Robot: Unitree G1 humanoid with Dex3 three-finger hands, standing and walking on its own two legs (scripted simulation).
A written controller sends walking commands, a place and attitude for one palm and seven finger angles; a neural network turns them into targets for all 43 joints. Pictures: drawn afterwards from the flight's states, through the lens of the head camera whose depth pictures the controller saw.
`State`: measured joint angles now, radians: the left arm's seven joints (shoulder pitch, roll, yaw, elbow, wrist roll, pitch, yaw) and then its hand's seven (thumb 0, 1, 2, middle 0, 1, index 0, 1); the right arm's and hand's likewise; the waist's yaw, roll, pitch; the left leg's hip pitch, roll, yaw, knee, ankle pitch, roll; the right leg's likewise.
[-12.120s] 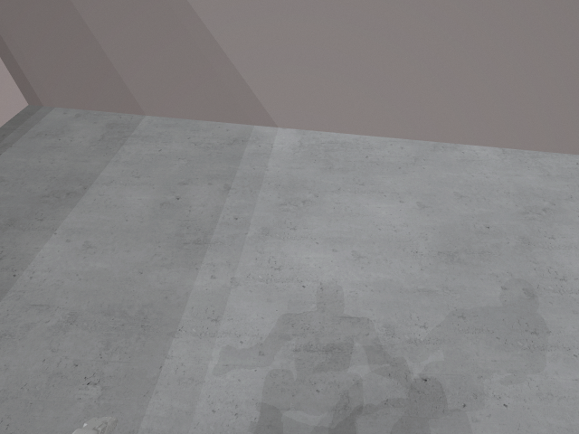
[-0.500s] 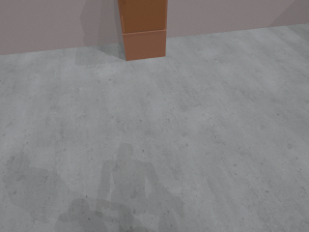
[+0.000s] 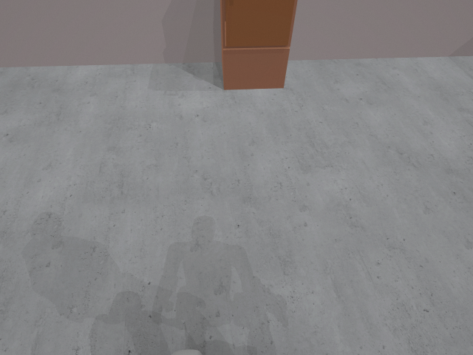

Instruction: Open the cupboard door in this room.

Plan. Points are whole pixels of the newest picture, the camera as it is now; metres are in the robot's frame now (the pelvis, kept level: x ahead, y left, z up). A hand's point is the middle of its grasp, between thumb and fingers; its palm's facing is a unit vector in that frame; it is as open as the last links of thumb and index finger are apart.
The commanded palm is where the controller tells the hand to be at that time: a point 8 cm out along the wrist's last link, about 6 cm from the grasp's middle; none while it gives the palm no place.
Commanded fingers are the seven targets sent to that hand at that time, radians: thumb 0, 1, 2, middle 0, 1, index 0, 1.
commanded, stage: turn or walk to find it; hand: left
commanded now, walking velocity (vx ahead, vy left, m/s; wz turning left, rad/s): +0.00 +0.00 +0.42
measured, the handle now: out of the picture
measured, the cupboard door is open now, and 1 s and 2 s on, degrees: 0 0 0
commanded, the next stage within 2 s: none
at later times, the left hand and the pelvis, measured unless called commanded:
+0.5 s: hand out of the picture +0.05 +0.21 -0.15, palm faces +0.19 -0.94 -0.29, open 7.3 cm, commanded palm none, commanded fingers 0.00 0.90 0.90 -0.20 -0.30 -0.20 -0.30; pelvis -0.02 -0.02 +0.00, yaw +11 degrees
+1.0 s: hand out of the picture -0.13 +0.20 -0.19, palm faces +0.46 -0.85 -0.25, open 7.3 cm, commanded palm none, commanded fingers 0.00 0.90 0.90 -0.20 -0.30 -0.20 -0.30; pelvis -0.05 +0.01 -0.01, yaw +25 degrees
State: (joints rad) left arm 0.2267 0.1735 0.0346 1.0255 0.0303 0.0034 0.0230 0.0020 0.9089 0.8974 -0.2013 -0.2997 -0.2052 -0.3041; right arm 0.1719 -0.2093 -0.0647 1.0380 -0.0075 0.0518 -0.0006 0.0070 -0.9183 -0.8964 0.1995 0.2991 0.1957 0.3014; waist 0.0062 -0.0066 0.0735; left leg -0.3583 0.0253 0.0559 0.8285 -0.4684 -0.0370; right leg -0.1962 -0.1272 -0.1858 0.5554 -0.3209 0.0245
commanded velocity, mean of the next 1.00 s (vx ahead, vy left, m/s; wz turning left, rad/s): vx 0.00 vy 0.00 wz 0.42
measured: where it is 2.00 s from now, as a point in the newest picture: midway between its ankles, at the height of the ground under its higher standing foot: outside the picture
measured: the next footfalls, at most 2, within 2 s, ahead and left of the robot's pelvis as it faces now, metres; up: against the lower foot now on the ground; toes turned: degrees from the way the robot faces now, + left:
left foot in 0.06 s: +0.05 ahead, +0.13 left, +0.00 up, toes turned +7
right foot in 0.48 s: +0.02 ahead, -0.12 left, +0.00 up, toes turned +8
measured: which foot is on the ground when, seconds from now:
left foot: up 0.00-0.04, down 0.06-0.48, up 0.50-0.92, down 0.94-1.00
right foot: down 0.00-0.08, up 0.10-0.46, down 0.48-0.94, up 0.96-1.00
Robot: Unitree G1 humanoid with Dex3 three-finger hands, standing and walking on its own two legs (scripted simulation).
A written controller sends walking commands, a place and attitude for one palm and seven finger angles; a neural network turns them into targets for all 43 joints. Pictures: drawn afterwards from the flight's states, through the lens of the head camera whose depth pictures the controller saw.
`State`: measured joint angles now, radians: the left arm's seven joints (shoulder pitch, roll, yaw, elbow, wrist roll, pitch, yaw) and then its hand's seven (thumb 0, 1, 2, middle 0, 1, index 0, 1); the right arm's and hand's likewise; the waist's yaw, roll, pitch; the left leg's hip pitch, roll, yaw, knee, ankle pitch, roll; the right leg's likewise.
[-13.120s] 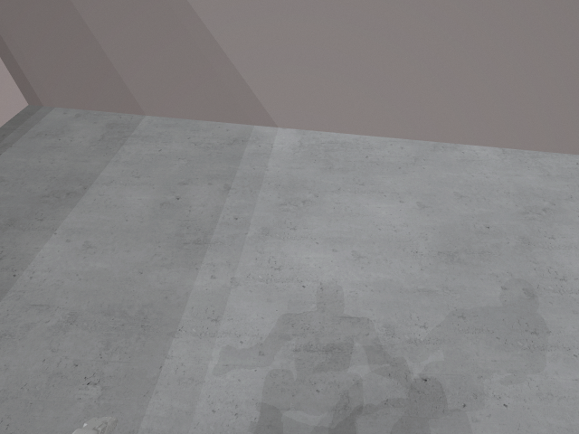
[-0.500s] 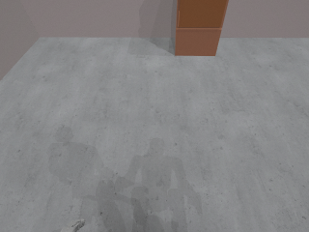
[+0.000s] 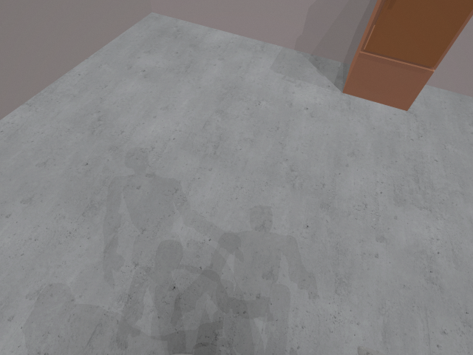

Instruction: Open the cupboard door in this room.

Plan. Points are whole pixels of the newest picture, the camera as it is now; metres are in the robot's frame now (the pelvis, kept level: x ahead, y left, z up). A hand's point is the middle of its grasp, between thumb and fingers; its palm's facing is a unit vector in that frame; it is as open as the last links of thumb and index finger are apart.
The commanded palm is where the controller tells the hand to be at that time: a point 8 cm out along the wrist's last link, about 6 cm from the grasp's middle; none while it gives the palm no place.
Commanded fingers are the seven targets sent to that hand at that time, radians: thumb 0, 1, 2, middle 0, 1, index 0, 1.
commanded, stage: turn or walk to find it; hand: left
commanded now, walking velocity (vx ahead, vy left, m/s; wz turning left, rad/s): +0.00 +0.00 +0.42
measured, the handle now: out of the picture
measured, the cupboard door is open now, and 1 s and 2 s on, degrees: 0 0 0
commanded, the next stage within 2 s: none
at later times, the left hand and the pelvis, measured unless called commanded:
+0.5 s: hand out of the picture +0.07 +0.17 -0.13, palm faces +0.20 -0.94 -0.28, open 7.3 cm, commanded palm none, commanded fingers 0.00 0.90 0.90 -0.20 -0.30 -0.20 -0.30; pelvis +0.00 -0.04 +0.01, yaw +13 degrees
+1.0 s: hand out of the picture -0.09 +0.21 -0.17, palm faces +0.46 -0.85 -0.25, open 7.3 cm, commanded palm none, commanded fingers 0.00 0.90 0.90 -0.20 -0.30 -0.20 -0.30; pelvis -0.02 +0.00 +0.01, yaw +25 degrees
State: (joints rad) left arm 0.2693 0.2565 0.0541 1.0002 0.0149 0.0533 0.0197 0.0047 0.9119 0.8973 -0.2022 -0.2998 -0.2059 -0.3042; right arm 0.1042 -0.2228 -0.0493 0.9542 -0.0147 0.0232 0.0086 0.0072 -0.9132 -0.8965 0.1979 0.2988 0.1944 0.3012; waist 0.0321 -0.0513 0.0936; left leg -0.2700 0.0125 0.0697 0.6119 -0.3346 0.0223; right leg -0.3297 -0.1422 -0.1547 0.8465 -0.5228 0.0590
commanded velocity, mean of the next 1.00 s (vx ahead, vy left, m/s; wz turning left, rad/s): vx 0.00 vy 0.00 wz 0.42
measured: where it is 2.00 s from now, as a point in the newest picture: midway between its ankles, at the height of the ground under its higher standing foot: outside the picture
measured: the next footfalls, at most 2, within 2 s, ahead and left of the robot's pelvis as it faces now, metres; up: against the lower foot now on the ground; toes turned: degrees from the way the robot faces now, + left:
right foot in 0.38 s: +0.06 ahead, -0.13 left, +0.00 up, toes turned +5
left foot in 0.86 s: -0.03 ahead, +0.11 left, +0.00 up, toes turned +28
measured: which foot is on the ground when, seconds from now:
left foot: down 0.00-0.40, up 0.42-0.84, down 0.86-1.00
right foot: up 0.00-0.36, down 0.38-0.86, up 0.88-1.00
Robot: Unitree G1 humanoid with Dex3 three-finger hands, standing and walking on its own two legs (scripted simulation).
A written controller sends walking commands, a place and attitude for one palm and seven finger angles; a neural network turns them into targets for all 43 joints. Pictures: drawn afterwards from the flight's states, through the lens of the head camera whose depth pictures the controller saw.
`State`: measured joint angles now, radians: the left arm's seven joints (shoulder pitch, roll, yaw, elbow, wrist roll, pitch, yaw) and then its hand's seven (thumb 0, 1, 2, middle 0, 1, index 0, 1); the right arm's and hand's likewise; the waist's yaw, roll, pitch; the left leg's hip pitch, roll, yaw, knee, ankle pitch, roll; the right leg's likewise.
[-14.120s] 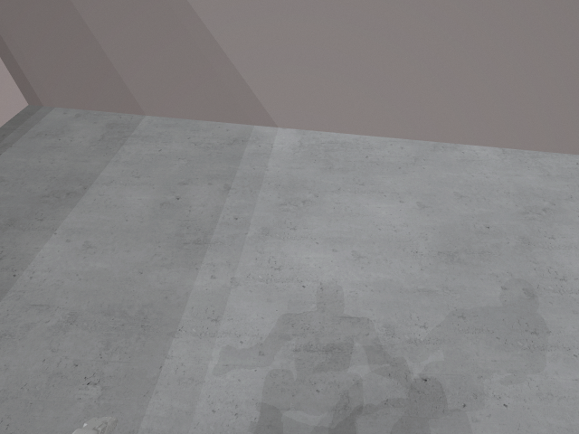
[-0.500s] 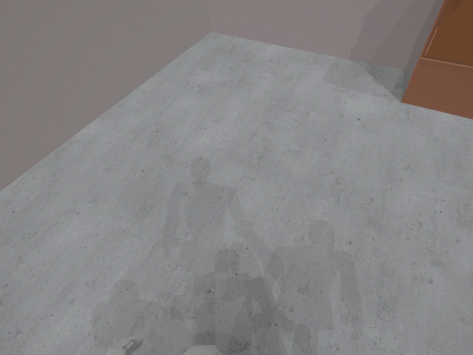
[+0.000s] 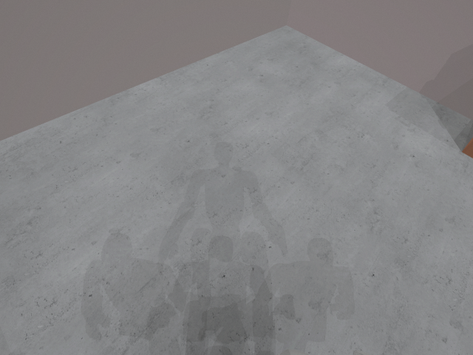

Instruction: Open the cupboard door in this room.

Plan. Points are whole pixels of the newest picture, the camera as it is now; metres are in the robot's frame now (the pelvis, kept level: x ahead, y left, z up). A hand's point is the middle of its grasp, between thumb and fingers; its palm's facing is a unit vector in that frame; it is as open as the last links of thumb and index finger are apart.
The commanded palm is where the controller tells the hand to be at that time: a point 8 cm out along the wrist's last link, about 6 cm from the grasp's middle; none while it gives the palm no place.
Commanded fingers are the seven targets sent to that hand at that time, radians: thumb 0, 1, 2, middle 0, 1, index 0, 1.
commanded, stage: turn or walk to find it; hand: left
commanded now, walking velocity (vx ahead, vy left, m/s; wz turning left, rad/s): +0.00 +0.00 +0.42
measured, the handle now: out of the picture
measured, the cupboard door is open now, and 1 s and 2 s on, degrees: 0 0 0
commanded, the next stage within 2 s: none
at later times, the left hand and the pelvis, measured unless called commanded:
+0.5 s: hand out of the picture +0.04 +0.15 -0.14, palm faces +0.21 -0.94 -0.28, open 7.3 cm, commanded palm none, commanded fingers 0.00 0.90 0.90 -0.20 -0.30 -0.20 -0.30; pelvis -0.01 -0.06 +0.01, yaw +13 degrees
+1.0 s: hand out of the picture -0.09 +0.20 -0.17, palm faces +0.46 -0.85 -0.26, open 7.3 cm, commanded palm none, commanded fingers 0.00 0.90 0.90 -0.20 -0.30 -0.20 -0.30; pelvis -0.04 -0.02 +0.01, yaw +25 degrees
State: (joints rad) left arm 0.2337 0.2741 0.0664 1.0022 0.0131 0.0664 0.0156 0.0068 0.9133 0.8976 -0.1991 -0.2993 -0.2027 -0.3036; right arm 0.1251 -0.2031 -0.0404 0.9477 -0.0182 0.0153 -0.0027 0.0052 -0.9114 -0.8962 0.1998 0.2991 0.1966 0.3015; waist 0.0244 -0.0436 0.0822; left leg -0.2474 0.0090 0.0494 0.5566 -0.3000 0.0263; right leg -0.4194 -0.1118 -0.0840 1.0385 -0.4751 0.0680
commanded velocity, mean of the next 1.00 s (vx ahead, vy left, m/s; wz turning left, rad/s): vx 0.00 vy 0.00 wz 0.42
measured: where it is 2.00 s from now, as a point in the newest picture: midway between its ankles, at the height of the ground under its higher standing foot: outside the picture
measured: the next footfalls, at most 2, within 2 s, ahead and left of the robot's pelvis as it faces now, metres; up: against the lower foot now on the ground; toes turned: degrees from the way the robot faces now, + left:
right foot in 0.32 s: +0.06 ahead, -0.14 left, +0.00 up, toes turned +3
left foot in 0.80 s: -0.05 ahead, +0.10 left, +0.00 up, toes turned +26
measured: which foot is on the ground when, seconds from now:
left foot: down 0.00-0.32, up 0.34-0.78, down 0.80-1.00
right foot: up 0.00-0.30, down 0.32-0.80, up 0.82-1.00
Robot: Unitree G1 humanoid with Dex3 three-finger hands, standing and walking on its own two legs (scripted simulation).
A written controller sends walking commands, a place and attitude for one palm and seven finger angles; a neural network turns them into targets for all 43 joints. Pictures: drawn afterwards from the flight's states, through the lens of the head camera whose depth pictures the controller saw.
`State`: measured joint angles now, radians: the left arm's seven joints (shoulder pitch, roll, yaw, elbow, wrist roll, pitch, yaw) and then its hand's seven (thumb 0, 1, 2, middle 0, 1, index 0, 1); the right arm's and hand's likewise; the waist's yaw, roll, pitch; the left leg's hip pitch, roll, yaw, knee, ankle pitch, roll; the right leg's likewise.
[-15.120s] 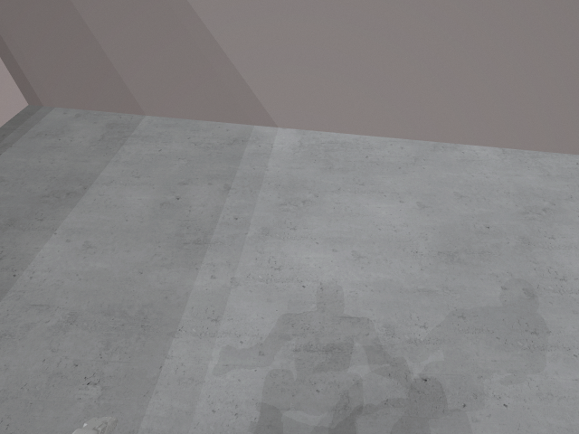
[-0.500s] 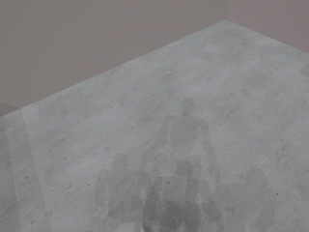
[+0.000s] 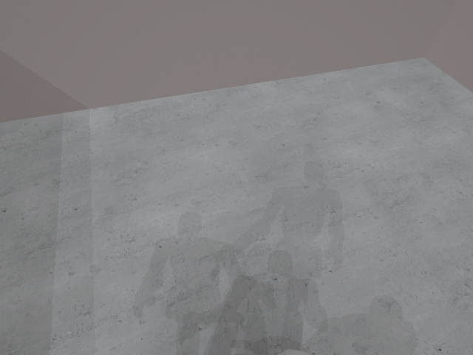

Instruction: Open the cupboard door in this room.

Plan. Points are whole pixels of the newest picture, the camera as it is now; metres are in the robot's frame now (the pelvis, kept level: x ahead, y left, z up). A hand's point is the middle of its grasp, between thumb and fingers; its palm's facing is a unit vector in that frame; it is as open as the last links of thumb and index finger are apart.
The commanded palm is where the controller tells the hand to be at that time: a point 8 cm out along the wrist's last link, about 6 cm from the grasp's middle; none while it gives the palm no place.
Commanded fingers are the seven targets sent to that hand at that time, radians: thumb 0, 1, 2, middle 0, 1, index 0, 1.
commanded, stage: turn or walk to find it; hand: left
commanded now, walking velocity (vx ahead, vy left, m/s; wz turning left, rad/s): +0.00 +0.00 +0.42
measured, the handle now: out of the picture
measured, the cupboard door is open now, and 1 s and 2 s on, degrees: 0 0 0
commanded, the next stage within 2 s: stand and wait in 1.46 s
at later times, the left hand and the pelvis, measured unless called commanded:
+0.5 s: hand out of the picture +0.01 +0.16 -0.16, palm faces +0.25 -0.94 -0.26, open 7.3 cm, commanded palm none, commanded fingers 0.00 0.90 0.90 -0.20 -0.30 -0.20 -0.30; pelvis -0.01 -0.04 +0.00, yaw +14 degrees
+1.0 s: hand out of the picture -0.02 +0.21 -0.16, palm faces +0.43 -0.86 -0.26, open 7.3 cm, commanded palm none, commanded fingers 0.00 0.90 0.90 -0.20 -0.30 -0.20 -0.30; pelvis -0.03 -0.03 +0.00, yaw +26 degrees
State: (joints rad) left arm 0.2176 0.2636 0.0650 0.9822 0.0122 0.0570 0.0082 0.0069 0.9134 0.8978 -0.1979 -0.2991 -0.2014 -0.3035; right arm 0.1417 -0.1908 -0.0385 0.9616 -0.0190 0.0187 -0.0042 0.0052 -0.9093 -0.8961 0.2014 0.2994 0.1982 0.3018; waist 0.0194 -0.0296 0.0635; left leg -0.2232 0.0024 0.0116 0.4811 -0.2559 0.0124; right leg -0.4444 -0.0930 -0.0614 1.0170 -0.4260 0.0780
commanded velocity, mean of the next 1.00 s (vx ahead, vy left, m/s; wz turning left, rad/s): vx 0.00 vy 0.00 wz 0.42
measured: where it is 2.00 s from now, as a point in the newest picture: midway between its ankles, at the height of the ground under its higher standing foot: outside the picture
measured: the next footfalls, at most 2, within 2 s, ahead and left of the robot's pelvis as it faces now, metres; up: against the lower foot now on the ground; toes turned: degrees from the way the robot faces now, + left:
right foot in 0.18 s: +0.05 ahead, -0.14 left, +0.00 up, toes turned +0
left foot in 0.62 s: -0.03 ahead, +0.11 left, +0.00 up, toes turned +22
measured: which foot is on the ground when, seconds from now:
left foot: down 0.00-0.18, up 0.20-0.60, down 0.62-1.00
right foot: up 0.00-0.16, down 0.18-0.62, up 0.64-1.00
